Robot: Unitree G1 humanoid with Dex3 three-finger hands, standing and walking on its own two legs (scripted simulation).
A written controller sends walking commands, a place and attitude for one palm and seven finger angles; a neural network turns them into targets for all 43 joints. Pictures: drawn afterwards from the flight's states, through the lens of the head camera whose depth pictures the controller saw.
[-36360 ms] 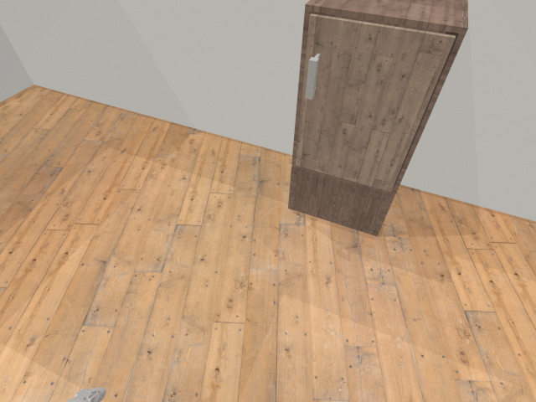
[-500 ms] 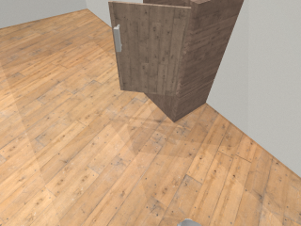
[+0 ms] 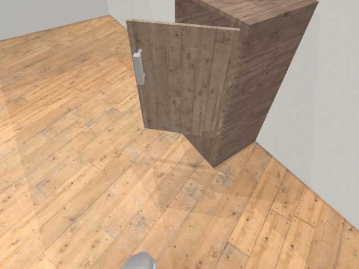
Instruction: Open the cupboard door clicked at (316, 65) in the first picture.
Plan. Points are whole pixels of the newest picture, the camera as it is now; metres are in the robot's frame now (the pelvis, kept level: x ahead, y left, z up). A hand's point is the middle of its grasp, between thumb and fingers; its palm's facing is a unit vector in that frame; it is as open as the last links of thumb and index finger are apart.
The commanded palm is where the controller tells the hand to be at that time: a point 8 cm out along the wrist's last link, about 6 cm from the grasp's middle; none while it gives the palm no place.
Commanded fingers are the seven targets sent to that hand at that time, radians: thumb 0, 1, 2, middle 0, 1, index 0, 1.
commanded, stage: take the last steps up to it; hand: left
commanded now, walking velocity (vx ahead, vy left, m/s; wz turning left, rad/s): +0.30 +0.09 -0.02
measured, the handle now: (140, 66) +0.84 +0.23 -0.04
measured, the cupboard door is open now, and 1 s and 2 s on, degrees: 45 45 45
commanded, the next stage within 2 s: come to a stop and stand still in 0.42 s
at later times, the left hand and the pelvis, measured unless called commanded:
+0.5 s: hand (101, 216) +0.27 +0.25 -0.17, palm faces -0.02 -0.99 -0.17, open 7.4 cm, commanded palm none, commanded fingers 0.00 0.90 0.90 -0.20 -0.30 -0.20 -0.30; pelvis +0.17 +0.08 +0.00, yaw -3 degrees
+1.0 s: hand (107, 213) +0.29 +0.25 -0.19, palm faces +0.02 -0.98 -0.19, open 7.4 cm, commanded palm none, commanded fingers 0.00 0.90 0.90 -0.20 -0.30 -0.20 -0.30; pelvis +0.22 +0.07 -0.01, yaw -2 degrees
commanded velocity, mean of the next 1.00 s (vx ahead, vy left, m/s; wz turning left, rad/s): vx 0.01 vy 0.03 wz -0.02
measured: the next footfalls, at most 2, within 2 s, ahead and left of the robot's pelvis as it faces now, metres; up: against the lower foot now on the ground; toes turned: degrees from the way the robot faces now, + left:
left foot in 0.12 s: +0.20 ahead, +0.15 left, +0.00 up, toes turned +4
right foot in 0.62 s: +0.28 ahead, -0.06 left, +0.00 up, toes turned -9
